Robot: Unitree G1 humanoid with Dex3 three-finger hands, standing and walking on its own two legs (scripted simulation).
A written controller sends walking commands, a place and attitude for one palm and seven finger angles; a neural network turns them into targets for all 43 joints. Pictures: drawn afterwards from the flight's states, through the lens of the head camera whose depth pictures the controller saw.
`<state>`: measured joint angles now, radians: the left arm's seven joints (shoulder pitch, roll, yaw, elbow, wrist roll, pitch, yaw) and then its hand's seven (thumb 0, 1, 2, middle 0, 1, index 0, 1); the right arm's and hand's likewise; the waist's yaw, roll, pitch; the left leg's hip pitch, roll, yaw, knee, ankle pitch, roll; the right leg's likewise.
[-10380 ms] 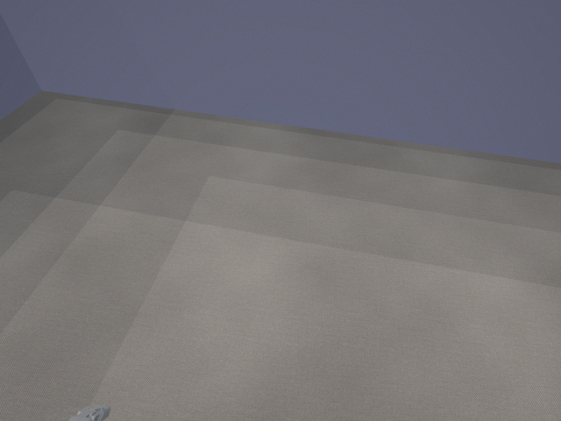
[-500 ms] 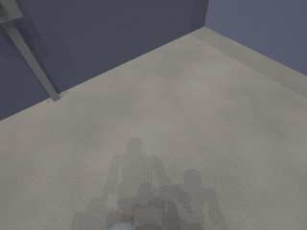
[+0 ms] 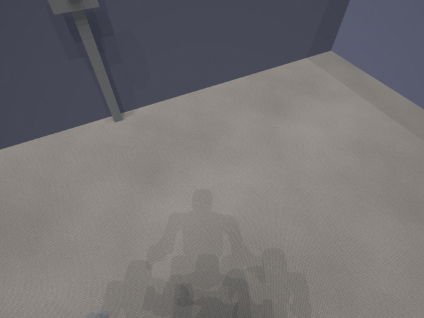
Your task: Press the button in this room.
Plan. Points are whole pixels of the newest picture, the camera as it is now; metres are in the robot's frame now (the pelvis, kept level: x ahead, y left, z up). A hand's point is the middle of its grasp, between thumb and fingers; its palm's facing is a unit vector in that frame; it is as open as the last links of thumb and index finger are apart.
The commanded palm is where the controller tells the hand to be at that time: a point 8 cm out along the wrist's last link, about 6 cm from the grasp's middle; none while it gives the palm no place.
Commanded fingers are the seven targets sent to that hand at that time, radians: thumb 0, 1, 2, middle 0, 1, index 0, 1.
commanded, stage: stand and wait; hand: left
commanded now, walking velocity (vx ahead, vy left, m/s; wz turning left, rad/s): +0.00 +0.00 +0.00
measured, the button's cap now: out of the picture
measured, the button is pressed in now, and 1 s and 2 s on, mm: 0 0 0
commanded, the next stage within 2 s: turn or walk to find it in 0.34 s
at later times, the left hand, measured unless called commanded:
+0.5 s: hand out of the picture -0.05 +0.15 -0.17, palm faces +0.17 -0.96 -0.22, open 7.4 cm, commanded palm none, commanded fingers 0.00 0.90 0.90 -0.20 -0.30 -0.20 -0.30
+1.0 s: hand out of the picture -0.09 +0.12 -0.15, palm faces +0.35 -0.90 -0.25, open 7.4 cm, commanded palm none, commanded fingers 0.00 0.90 0.90 -0.20 -0.30 -0.20 -0.30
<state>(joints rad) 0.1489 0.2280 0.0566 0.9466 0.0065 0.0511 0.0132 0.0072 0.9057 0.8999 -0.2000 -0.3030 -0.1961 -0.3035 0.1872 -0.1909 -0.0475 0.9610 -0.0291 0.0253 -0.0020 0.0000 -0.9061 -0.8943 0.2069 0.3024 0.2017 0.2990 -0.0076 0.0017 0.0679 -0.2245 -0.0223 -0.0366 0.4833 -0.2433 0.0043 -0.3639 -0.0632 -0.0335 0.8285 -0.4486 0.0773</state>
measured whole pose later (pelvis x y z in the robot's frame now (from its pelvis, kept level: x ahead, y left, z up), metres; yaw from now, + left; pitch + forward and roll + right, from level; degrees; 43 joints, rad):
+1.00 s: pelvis -0.05 -0.06 +0.01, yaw +18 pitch -2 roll +2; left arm 0.32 0.16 0.04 1.02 0.03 -0.03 0.01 0.00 0.90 0.90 -0.20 -0.30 -0.20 -0.30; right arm 0.23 -0.25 -0.09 1.00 -0.04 0.05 0.03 0.00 -0.91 -0.89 0.20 0.30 0.20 0.30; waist 0.00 0.03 0.00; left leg -0.55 0.03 0.00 1.15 -0.27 -0.03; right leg -0.13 -0.08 -0.15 0.43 -0.27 0.00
